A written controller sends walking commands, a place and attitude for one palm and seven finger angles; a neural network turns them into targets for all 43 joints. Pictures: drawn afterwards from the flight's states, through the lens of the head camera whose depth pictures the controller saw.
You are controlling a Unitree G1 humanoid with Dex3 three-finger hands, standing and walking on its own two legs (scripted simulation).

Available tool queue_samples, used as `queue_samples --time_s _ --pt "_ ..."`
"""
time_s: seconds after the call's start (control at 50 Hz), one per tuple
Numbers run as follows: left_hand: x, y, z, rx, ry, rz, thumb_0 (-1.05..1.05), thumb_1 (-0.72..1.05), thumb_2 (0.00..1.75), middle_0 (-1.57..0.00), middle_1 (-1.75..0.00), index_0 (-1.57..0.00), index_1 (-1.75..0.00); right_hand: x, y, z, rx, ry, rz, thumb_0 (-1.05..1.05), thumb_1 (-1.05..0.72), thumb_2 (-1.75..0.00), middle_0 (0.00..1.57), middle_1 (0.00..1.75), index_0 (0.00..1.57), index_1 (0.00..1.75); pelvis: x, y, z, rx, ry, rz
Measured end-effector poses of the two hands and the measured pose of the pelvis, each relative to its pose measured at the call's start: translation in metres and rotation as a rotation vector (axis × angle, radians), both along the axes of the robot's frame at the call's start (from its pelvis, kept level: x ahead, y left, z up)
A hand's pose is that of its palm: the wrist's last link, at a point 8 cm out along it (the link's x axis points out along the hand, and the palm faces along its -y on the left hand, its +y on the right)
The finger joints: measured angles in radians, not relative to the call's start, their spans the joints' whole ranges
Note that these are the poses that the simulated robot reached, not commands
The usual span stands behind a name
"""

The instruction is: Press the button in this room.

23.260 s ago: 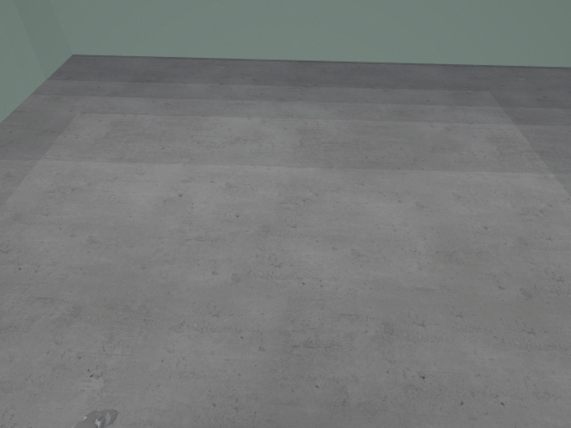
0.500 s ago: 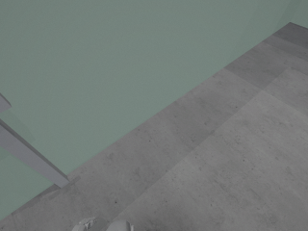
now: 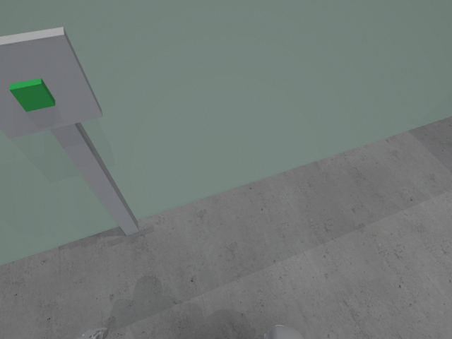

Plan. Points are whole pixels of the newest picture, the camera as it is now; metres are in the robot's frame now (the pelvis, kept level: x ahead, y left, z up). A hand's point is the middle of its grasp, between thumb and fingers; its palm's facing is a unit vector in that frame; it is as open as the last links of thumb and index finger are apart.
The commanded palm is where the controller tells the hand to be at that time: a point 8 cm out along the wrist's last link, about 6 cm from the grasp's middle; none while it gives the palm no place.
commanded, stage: turn to face it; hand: left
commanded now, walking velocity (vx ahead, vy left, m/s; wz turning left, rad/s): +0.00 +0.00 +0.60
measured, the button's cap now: (33, 94) +0.55 +0.44 +0.08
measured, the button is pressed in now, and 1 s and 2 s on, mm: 0 0 0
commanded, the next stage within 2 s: take the last steps up to it in 0.56 s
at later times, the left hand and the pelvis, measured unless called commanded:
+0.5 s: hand out of the picture -0.02 +0.13 -0.15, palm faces +0.32 -0.91 -0.26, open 7.4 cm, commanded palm none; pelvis -0.02 -0.07 +0.00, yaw +18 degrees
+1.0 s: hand out of the picture -0.04 +0.14 -0.17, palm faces +0.39 -0.89 -0.23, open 7.4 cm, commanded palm none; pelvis +0.00 -0.05 -0.01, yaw +23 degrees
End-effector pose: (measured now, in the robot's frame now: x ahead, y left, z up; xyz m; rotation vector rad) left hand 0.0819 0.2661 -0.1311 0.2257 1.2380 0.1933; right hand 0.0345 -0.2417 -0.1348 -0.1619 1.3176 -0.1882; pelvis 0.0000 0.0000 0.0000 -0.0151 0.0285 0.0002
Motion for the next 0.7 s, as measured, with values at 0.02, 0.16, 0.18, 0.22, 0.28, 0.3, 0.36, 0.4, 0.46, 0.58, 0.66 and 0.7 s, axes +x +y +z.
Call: queue_samples --time_s 0.02,0.16,0.18,0.22,0.28,0.3,0.36,0.4,0.46,0.58,0.66,0.7 --pt "0.002 -0.004 0.001 0.004 -0.012 0.005 0.01 0.91 0.9 -0.2 -0.3 -0.2 -0.3 0.001 -0.005 -0.001 0.002 0.001 0.007 0.0 -0.91 -0.9 0.21 0.3 0.2 0.3 -0.001 -0.004 -0.001 0.003 -0.001 0.012" --pt "0.005 -0.046 0.012 0.036 -0.14 0.037 0.01 0.91 0.9 -0.2 -0.3 -0.2 -0.3 0.021 -0.053 -0.025 0.024 -0.014 0.068 0.0 -0.91 -0.9 0.21 0.3 0.2 0.3 -0.008 -0.045 -0.014 0.027 -0.019 0.109" --pt "0.001 -0.052 0.015 0.039 -0.15 0.044 0.01 0.91 0.9 -0.2 -0.3 -0.2 -0.3 0.026 -0.06 -0.026 0.023 -0.017 0.08 0.0 -0.91 -0.9 0.2 0.3 0.2 0.3 -0.009 -0.049 -0.013 0.032 -0.027 0.126" --pt "-0.012 -0.063 0.021 0.04 -0.156 0.071 0.01 0.9 0.9 -0.2 -0.3 -0.2 -0.3 0.038 -0.07 -0.024 0.023 -0.027 0.11 0.0 -0.91 -0.9 0.2 0.3 0.2 0.3 -0.01 -0.055 -0.009 0.046 -0.035 0.158" --pt "-0.033 -0.075 0.027 0.037 -0.133 0.115 0.01 0.9 0.9 -0.2 -0.3 -0.2 -0.3 0.055 -0.079 -0.018 0.024 -0.052 0.151 0.0 -0.91 -0.9 0.2 0.3 0.2 0.3 -0.011 -0.063 -0.003 0.064 -0.039 0.192" --pt "-0.04 -0.079 0.027 0.035 -0.124 0.129 0.01 0.9 0.9 -0.2 -0.3 -0.2 -0.3 0.06 -0.081 -0.016 0.024 -0.06 0.165 0.0 -0.91 -0.9 0.2 0.3 0.2 0.3 -0.012 -0.065 -0.002 0.068 -0.04 0.205" --pt "-0.061 -0.086 0.025 0.025 -0.102 0.179 0.01 0.9 0.9 -0.21 -0.3 -0.21 -0.3 0.072 -0.082 -0.012 0.023 -0.063 0.213 0.0 -0.91 -0.9 0.2 0.3 0.19 0.3 -0.013 -0.07 0.001 0.076 -0.038 0.246" --pt "-0.077 -0.089 0.022 0.017 -0.085 0.215 0.01 0.9 0.9 -0.21 -0.3 -0.21 -0.3 0.079 -0.079 -0.01 0.02 -0.055 0.249 0.0 -0.91 -0.9 0.2 0.3 0.19 0.3 -0.014 -0.072 0.002 0.078 -0.035 0.27" --pt "-0.106 -0.092 0.016 0.003 -0.047 0.27 0.01 0.9 0.9 -0.21 -0.3 -0.21 -0.3 0.091 -0.068 -0.008 0.016 -0.047 0.307 0.0 -0.91 -0.9 0.2 0.3 0.19 0.3 -0.017 -0.072 0.001 0.074 -0.03 0.302" --pt "-0.175 -0.084 -0.005 -0.031 0.068 0.385 0.01 0.9 0.9 -0.21 -0.3 -0.21 -0.3 0.117 -0.024 -0.003 0.011 -0.094 0.422 0.0 -0.91 -0.9 0.2 0.3 0.19 0.3 -0.028 -0.059 -0.006 0.047 -0.018 0.352" --pt "-0.214 -0.072 -0.022 -0.051 0.14 0.454 0.01 0.9 0.9 -0.21 -0.3 -0.2 -0.3 0.124 0.007 -0.001 0.01 -0.147 0.483 0.0 -0.91 -0.9 0.2 0.3 0.19 0.3 -0.035 -0.047 -0.014 0.035 -0.021 0.38" --pt "-0.223 -0.069 -0.022 -0.055 0.162 0.471 0.01 0.9 0.9 -0.2 -0.3 -0.2 -0.3 0.121 0.017 0.004 0.012 -0.152 0.501 0.0 -0.91 -0.9 0.2 0.3 0.2 0.3 -0.036 -0.045 -0.01 0.032 -0.03 0.385"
